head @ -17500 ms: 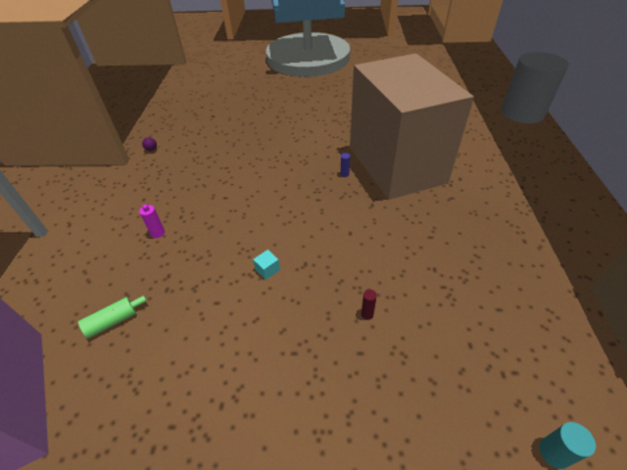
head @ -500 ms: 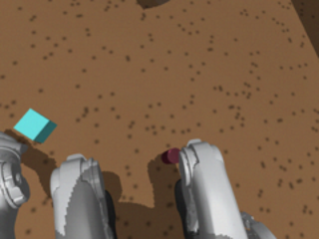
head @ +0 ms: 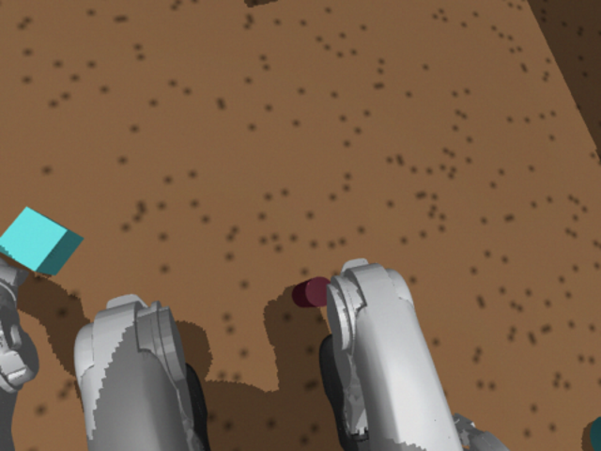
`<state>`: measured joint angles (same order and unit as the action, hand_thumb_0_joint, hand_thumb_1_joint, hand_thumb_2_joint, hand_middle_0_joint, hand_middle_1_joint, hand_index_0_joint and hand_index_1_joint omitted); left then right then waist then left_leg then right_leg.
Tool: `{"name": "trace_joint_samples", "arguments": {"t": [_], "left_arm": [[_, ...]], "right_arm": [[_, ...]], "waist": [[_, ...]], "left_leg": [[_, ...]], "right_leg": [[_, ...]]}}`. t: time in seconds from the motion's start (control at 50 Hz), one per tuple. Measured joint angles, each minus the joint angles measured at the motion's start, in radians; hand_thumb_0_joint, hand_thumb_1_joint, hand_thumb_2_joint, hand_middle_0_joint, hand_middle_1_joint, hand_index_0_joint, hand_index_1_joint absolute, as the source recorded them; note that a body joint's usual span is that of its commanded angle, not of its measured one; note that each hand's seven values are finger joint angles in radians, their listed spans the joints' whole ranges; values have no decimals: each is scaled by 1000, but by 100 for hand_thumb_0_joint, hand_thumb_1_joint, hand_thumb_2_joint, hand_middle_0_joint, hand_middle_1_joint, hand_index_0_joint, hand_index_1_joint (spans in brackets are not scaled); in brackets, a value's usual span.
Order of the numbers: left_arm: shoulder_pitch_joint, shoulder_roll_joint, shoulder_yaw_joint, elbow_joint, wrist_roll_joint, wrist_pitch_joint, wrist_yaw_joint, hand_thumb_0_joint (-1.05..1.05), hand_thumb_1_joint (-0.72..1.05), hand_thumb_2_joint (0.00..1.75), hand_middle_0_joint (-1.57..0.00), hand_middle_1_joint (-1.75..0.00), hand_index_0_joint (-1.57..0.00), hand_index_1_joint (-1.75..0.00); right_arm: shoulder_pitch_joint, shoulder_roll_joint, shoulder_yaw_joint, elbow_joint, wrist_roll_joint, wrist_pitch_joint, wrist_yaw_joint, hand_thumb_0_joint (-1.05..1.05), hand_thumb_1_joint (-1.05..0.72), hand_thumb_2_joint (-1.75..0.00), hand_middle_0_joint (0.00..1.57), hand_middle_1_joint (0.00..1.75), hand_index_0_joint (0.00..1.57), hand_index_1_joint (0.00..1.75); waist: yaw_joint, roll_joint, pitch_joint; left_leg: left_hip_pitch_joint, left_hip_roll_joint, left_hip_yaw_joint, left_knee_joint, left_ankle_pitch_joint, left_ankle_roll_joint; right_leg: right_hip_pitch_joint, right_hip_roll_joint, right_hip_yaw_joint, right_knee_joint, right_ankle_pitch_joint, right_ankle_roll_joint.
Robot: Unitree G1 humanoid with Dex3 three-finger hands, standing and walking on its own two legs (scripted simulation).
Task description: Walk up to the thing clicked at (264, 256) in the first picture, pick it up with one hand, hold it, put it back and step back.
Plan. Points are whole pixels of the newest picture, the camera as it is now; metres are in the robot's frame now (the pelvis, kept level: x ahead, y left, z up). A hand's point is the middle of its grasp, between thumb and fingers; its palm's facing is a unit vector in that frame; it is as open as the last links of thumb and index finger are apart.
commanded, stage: approach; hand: left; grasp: from above
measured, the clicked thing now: (41, 242) +0.43 +0.37 -0.29
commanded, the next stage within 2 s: rest palm in 0.86 s
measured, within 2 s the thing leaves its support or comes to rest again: neither
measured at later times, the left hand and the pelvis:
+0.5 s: hand out of the picture +0.45 +0.38 -0.18, palm faces -0.12 -0.41 -0.91, open 14.3 cm; pelvis +0.00 +0.01 -0.01, yaw -3 degrees
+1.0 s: hand out of the picture +0.41 +0.41 -0.17, palm faces -0.17 -0.38 -0.91, open 14.4 cm; pelvis +0.00 +0.01 -0.01, yaw -2 degrees
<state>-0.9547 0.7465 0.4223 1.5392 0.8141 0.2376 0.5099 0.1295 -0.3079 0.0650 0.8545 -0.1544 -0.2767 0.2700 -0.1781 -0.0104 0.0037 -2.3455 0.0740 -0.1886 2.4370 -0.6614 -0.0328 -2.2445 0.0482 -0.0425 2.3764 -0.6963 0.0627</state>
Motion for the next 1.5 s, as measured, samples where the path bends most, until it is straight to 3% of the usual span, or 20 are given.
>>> {"name": "trace_joint_samples", "arguments": {"t": [0.18,0.34,0.44,0.54,0.66,0.78,0.9,1.0,1.12,1.36,1.5], "left_arm": [[-43,51,-25,81,13,-5,0,0,-37,86,-35,-67,-30,-73],[-178,178,-37,191,57,-23,23,0,-50,97,-25,-76,-20,-82],[-238,223,-26,197,52,1,47,0,-55,103,-19,-82,-13,-88],[-210,209,18,141,20,53,45,0,-58,107,-14,-88,-8,-94],[-101,140,47,25,-8,89,13,0,-59,108,-11,-92,-6,-97],[-28,90,10,-8,-32,90,-4,0,-59,108,-10,-92,-5,-98],[-53,112,-47,41,-8,50,-34,0,-59,107,-10,-93,-6,-98],[-115,170,-68,93,27,12,-34,0,-59,106,-11,-93,-7,-98],[-157,196,-77,155,32,14,-14,0,-59,108,-11,-90,-6,-96],[-178,255,20,226,11,7,89,0,-59,108,-10,-88,-5,-94],[-171,269,24,210,0,12,108,0,-59,108,-10,-88,-5,-94]], "right_arm": [[-12,-10,24,-4,-9,-18,2,1,-90,-90,20,30,20,30],[-28,-21,80,-15,-29,-45,-4,1,-90,-90,20,30,20,30],[-12,-24,107,-37,-34,-45,2,1,-90,-90,20,30,20,30],[20,-20,118,-60,-26,-29,21,1,-91,-90,20,30,20,30],[49,-8,105,-65,-5,-8,46,1,-91,-90,20,30,20,30],[37,-2,78,-46,1,-14,56,1,-91,-90,20,30,20,30],[-4,-14,70,-31,-7,-38,39,1,-91,-90,20,30,20,30],[-34,-23,76,-36,-12,-56,19,1,-91,-90,20,30,20,30],[-28,-29,95,-50,-13,-71,15,1,-91,-91,20,30,20,30],[-11,-31,164,-64,-40,-91,33,0,-91,-91,20,30,20,30],[-11,-38,177,-65,-48,-87,49,1,-91,-91,20,30,20,30]], "waist": [[-20,-13,13],[-76,-44,66],[-106,-50,92],[-119,-39,93],[-96,-24,74],[-58,-20,46],[-47,-28,50],[-59,-37,66],[-71,-40,77],[-122,-99,159],[-143,-107,178]], "left_leg": [[-11,0,-8,17,4,4],[-24,-2,-34,50,-1,4],[-25,1,-47,58,-16,7],[-21,5,-54,51,-31,10],[-12,7,-50,36,-33,9],[-13,3,-41,31,-16,8],[-14,-3,-34,42,2,8],[-12,-3,-40,54,2,9],[-9,2,-45,53,-12,12],[9,4,-76,57,-21,5],[9,3,-90,70,-27,10]], "right_leg": [[-6,5,-5,10,7,2],[-9,13,-22,24,10,8],[-1,17,-33,17,1,10],[9,20,-41,-2,-6,15],[16,18,-41,-14,-8,10],[9,14,-33,-8,2,10],[7,11,-25,11,12,8],[10,15,-28,19,14,9],[17,19,-33,9,7,11],[41,26,-59,-8,12,16],[50,30,-69,-9,10,18]]}}
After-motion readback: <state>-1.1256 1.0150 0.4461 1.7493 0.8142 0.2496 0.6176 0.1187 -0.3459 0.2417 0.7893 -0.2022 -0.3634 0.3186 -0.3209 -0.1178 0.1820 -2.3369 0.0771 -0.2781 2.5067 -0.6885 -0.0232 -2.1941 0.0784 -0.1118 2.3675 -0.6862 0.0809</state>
